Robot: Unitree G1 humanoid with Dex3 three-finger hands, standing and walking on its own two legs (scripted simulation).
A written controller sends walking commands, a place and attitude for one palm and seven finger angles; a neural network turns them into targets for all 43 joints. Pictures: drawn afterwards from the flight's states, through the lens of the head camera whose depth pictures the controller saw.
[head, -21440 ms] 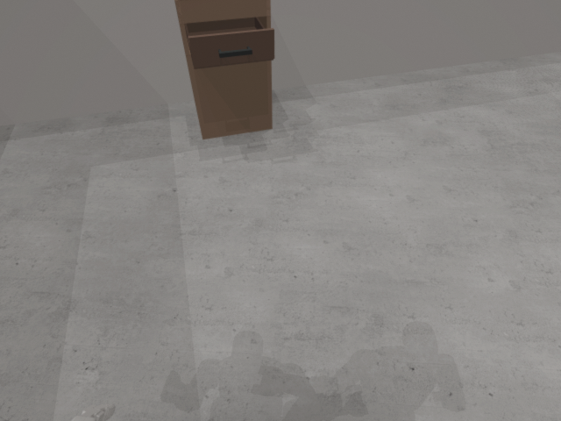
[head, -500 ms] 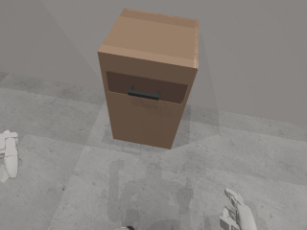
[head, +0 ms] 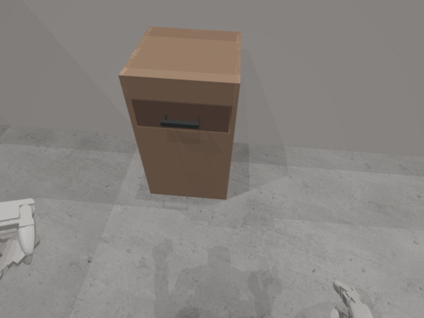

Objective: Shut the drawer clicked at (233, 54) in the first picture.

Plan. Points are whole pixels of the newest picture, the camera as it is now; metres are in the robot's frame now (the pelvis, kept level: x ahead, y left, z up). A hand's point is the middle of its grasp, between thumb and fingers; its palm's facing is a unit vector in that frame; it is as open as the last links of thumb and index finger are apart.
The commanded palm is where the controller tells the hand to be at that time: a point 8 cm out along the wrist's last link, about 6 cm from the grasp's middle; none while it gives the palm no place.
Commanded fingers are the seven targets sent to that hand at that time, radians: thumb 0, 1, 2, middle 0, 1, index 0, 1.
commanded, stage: stop stepping back and stand still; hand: left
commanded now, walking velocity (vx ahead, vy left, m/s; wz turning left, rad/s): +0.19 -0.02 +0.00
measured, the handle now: (180, 121) +0.85 +0.14 -0.19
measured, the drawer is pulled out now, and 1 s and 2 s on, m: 0.00 0.00 0.00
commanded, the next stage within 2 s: let the arm hang, fingers relaxed in 0.44 s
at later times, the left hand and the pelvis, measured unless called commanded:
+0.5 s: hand (4, 258) +0.17 +0.26 +0.16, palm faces +0.37 -0.83 -0.42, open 3.2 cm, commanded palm +0.11 +0.31 +0.18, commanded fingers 0.00 0.90 0.90 -1.40 -1.60 -1.40 -1.60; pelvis -0.01 +0.02 +0.00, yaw +1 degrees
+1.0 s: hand out of the picture -0.05 +0.21 -0.17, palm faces +0.10 -0.97 -0.23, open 4.1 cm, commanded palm none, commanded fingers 0.00 0.90 0.90 -0.44 -0.56 -0.44 -0.56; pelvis -0.01 +0.02 +0.00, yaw +5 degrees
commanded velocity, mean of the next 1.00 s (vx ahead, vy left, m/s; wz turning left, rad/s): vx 0.04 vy -0.01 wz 0.00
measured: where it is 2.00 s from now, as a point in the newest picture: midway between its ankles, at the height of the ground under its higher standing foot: outside the picture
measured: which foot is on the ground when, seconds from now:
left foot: down 0.00-1.00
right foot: down 0.00-1.00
